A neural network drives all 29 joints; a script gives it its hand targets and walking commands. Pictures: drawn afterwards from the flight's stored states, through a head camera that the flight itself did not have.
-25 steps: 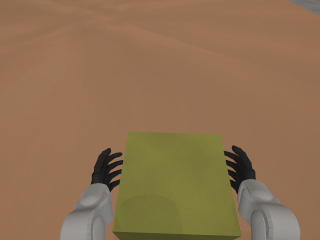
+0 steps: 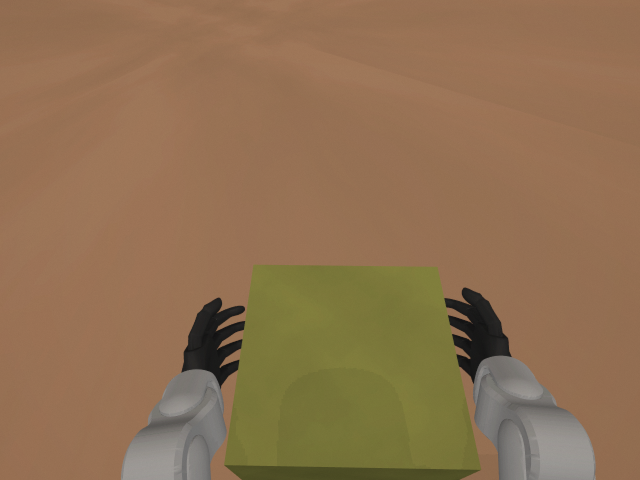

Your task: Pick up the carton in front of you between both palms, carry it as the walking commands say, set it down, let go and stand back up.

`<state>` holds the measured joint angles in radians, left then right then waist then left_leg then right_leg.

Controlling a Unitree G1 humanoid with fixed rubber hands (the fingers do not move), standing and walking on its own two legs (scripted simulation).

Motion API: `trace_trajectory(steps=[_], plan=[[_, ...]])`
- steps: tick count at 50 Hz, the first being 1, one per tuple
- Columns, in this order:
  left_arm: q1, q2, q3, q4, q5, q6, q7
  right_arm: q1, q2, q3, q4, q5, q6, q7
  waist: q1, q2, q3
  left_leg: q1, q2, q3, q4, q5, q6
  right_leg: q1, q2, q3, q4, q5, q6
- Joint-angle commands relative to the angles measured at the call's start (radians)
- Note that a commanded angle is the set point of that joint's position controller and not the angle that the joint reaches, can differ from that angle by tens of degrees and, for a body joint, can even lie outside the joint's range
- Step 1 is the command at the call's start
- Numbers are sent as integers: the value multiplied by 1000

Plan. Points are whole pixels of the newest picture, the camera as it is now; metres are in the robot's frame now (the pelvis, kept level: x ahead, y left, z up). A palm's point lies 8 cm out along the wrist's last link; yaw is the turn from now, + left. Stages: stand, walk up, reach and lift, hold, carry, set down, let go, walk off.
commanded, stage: carry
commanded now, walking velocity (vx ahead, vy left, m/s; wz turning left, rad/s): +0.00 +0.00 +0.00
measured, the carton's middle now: (342, 390) +0.23 +0.00 -0.01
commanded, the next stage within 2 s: hold in 1.34 s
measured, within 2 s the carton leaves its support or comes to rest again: neither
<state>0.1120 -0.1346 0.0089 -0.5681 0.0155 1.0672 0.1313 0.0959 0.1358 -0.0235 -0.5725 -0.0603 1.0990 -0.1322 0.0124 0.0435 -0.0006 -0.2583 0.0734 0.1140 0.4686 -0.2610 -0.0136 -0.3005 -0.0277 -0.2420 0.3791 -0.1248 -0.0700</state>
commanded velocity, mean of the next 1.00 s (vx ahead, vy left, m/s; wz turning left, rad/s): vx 0.00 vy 0.00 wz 0.00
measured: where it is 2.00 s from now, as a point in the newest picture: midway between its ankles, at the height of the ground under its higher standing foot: outside the picture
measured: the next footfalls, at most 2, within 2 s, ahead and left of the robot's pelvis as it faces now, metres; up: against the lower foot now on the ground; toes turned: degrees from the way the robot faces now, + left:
none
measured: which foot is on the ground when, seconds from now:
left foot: down 0.00-1.00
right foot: down 0.00-1.00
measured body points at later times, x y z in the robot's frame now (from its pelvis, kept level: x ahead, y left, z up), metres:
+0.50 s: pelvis +0.08 +0.03 -0.01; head +0.07 +0.02 +0.44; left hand +0.33 +0.17 +0.06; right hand +0.32 -0.13 +0.06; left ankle +0.00 +0.13 -0.74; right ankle +0.05 -0.08 -0.74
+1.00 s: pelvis +0.04 +0.03 +0.00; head +0.04 +0.03 +0.45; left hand +0.33 +0.17 +0.02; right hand +0.33 -0.13 +0.01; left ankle +0.00 +0.13 -0.74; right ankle +0.05 -0.08 -0.74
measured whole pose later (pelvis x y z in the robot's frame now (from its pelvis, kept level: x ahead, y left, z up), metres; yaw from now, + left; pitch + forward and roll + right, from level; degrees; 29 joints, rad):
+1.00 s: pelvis +0.04 +0.03 +0.00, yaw -1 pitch +2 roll +0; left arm -0.15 -0.13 0.11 0.12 0.22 0.71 0.04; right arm -0.16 0.13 -0.14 0.15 -0.23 0.72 -0.05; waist 0.00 0.01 -0.06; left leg -0.18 0.04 0.15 0.47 -0.32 0.01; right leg -0.27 -0.08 -0.21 0.49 -0.24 -0.01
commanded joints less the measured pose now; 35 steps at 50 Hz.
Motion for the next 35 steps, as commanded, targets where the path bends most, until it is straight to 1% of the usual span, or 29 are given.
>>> trace_trajectory(steps=[1,2,3,5,6,8,11,13,15,18,21,23,26,31,35], plan=[[-288,-704,-551,-73,-162,20,-59,-299,675,573,-99,205,-3,58,-7,-41,-235,54,112,-63,-103,219,10,162,-149,128,-22,60,43],[-294,-694,-548,-74,-165,30,-52,-310,667,574,-101,208,10,53,-7,-45,-225,53,107,-44,-77,215,0,160,-150,131,-21,144,48],[-300,-680,-540,-78,-168,41,-45,-329,655,571,-105,215,19,48,-8,-39,-228,57,108,-42,-65,253,-4,179,-156,129,4,233,54],[-284,-648,-525,-64,-161,60,-26,-311,614,550,-93,219,37,37,-10,-29,-242,75,105,-42,-50,403,-4,198,-160,132,68,363,54],[-277,-629,-519,-60,-158,69,-15,-293,590,537,-84,217,46,29,-10,-16,-248,81,106,-43,-38,480,-4,198,-156,126,90,392,55],[-274,-589,-505,-52,-151,87,4,-272,550,506,-59,206,64,14,-9,5,-253,98,108,-41,-19,571,-5,182,-149,119,113,407,60],[-284,-567,-485,-34,-139,105,23,-272,528,483,-35,201,80,1,-10,19,-260,116,107,-43,-5,651,-3,165,-141,116,140,412,66],[-302,-591,-491,-31,-144,105,18,-291,555,493,-37,208,79,7,-10,9,-264,119,106,-46,4,684,2,162,-137,112,154,408,67],[-321,-634,-509,-25,-154,97,0,-323,596,517,-45,220,69,25,-11,-4,-270,123,104,-46,11,685,5,164,-135,113,158,406,68],[-359,-688,-545,-18,-168,74,-40,-378,646,556,-57,228,45,62,-14,-29,-292,130,100,-45,17,656,7,187,-137,116,160,428,67],[-366,-686,-559,21,-160,46,-80,-390,639,569,-28,212,18,97,-16,-46,-319,139,97,-46,19,625,12,212,-140,118,162,440,64],[-350,-632,-530,83,-131,21,-99,-372,589,550,36,183,-6,112,-17,-47,-323,144,95,-47,18,609,14,215,-142,120,161,429,61],[-359,-563,-482,158,-84,-27,-115,-372,534,500,135,141,-53,129,-17,-37,-293,132,96,-47,7,564,18,199,-146,125,148,368,58],[-431,-595,-481,223,-76,-98,-147,-445,562,484,214,133,-133,161,-15,-18,-257,111,96,-52,-21,487,25,185,-151,134,123,285,55],[-463,-597,-433,341,-40,-158,-173,-485,557,433,329,95,-195,187,-13,-25,-244,101,94,-54,-37,408,30,174,-152,138,103,225,56]])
